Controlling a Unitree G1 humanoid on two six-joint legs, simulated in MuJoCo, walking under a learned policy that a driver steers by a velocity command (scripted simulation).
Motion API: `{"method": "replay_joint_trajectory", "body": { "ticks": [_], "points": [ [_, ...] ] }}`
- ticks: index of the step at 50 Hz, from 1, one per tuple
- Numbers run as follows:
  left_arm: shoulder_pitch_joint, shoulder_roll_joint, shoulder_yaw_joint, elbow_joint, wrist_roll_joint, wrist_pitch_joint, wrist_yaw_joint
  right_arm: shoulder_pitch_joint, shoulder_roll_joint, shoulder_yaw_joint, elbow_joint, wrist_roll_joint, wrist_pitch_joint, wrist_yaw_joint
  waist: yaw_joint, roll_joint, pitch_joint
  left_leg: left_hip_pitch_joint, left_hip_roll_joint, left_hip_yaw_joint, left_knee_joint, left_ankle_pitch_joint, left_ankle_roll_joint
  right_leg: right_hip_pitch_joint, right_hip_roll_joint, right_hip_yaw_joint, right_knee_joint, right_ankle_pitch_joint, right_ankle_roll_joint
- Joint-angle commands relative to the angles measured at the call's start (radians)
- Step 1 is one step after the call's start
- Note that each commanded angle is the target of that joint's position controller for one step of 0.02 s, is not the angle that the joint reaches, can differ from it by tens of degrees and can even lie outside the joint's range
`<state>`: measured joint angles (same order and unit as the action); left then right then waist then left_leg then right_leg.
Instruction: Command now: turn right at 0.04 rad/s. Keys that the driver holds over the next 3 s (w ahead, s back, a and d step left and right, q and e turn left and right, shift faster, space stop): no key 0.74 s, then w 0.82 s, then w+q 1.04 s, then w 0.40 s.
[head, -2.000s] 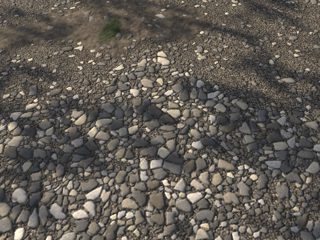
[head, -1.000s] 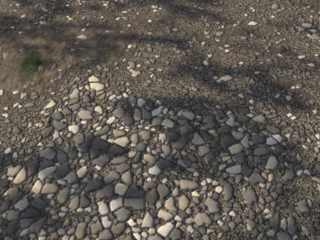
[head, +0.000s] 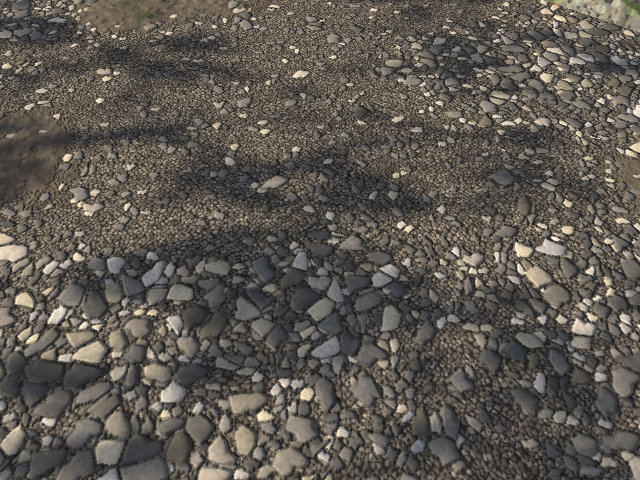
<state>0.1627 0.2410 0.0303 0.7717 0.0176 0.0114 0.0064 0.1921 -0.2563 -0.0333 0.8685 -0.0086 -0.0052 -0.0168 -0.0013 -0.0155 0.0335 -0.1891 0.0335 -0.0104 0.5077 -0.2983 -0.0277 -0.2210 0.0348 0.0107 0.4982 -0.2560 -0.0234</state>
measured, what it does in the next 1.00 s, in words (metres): stands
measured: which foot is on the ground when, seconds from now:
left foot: down 0.00-1.00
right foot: down 0.00-1.00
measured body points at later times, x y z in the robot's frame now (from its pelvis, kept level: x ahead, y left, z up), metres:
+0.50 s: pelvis +0.00 +0.01 +0.00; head +0.01 +0.01 +0.45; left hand +0.08 +0.27 -0.14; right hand +0.07 -0.25 -0.14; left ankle -0.02 +0.14 -0.74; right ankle +0.01 -0.11 -0.74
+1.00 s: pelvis +0.04 +0.02 -0.01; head +0.04 +0.02 +0.44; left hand +0.05 +0.28 -0.16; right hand +0.06 -0.24 -0.15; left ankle -0.02 +0.13 -0.73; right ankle +0.01 -0.10 -0.74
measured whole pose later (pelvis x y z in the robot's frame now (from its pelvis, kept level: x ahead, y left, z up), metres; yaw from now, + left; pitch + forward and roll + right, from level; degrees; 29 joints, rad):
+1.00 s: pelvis +0.04 +0.02 -0.01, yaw +1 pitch +0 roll -1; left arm 0.30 0.23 0.04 1.07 -0.03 -0.07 0.01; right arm 0.31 -0.23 -0.02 1.06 0.02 -0.08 -0.02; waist 0.00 0.00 -0.01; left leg -0.22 0.00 -0.02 0.63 -0.44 0.07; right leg -0.23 0.02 0.02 0.59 -0.36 -0.04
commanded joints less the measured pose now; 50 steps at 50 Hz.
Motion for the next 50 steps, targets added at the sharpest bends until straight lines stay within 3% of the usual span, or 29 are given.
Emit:
{"method": "replay_joint_trajectory", "body": {
  "ticks": [1, 14, 37, 38, 40, 41, 43, 47, 50],
  "points": [
    [-0.03, 0.101, 0.031, -0.048, -0.003, -0.011, 0.008, -0.013, -0.121, -0.021, -0.033, 0.002, -0.017, -0.009, -0.003, 0.052, -0.035, -0.027, 0.044, -0.048, -0.091, 0.147, 0.029, 0.031, -0.063, 0.069, -0.07, 0.12, -0.019],
    [0.011, 0.11, 0.038, 0.078, -0.01, -0.014, 0.022, -0.015, -0.108, -0.01, 0.053, 0.004, -0.011, -0.015, -0.004, 0.014, -0.023, -0.016, 0.02, -0.033, -0.097, 0.162, 0.034, 0.054, -0.064, 0.058, -0.075, 0.174, -0.001],
    [0.033, 0.09, 0.022, 0.244, -0.016, -0.012, 0.032, 0.038, -0.085, 0.004, 0.168, 0.005, -0.007, -0.025, -0.002, 0.015, -0.001, -0.024, -0.005, -0.015, -0.114, 0.147, 0.033, 0.048, -0.057, 0.037, -0.092, 0.154, 0.002],
    [0.05, 0.082, 0.02, 0.258, -0.017, -0.011, 0.033, 0.059, -0.076, 0.006, 0.181, 0.006, -0.006, -0.026, -0.001, 0.014, -0.024, -0.017, -0.017, -0.003, -0.115, 0.046, 0.037, 0.055, -0.046, 0.025, -0.094, 0.047, -0.001],
    [0.059, 0.102, 0.028, 0.263, -0.029, -0.009, 0.036, 0.061, -0.093, -0.002, 0.178, 0.018, -0.003, -0.031, 0.002, 0.014, 0.028, -0.084, -0.035, 0.0, -0.091, -0.279, 0.07, -0.015, -0.027, 0.021, -0.079, -0.324, -0.029],
    [0.055, 0.105, 0.028, 0.257, -0.03, -0.014, 0.036, 0.055, -0.096, -0.003, 0.167, 0.02, -0.008, -0.032, 0.002, 0.011, 0.076, -0.129, -0.026, -0.019, -0.09, -0.383, 0.087, -0.067, -0.039, 0.044, -0.087, -0.435, -0.047],
    [0.067, 0.099, 0.027, 0.253, -0.037, -0.041, 0.031, 0.068, -0.084, -0.002, 0.158, 0.026, -0.033, -0.027, 0.002, 0.003, 0.119, -0.17, 0.0, -0.06, -0.079, -0.408, 0.114, -0.101, -0.073, 0.095, -0.091, -0.467, -0.075],
    [0.134, 0.105, 0.032, 0.262, -0.049, -0.087, 0.01, 0.069, -0.055, 0.0, 0.138, 0.033, -0.08, -0.004, 0.019, -0.031, 0.09, -0.213, -0.005, -0.062, 0.003, -0.307, 0.13, -0.031, -0.137, 0.215, -0.117, -0.442, -0.134],
    [0.18, 0.147, 0.042, 0.266, -0.052, -0.1, 0.002, 0.057, -0.026, 0.005, 0.113, 0.036, -0.11, 0.011, 0.013, -0.126, 0.078, -0.245, -0.045, 0.013, 0.128, -0.157, 0.131, 0.036, -0.248, 0.407, -0.212, -0.393, -0.207]
  ]
}}
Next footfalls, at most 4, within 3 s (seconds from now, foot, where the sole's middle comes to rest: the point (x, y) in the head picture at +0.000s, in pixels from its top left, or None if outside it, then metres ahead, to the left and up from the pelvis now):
1.44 right None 0.42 -0.08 -0.77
2.00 left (236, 403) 0.68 0.20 -0.77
2.50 right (278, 280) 1.03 0.12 -0.77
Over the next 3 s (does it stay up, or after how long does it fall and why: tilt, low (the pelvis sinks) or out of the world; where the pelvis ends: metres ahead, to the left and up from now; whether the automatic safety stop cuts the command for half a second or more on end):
stays up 1.03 0.30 -0.01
